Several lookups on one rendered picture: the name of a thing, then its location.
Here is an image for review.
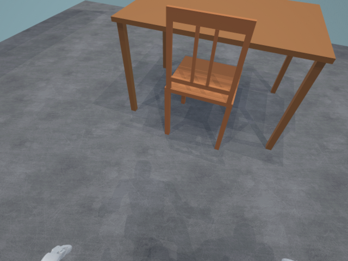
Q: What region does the left robot hand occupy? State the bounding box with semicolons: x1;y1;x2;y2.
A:
41;245;72;261

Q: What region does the chair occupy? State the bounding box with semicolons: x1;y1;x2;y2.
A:
164;5;257;150

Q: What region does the table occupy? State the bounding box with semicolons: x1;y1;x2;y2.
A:
111;0;336;150

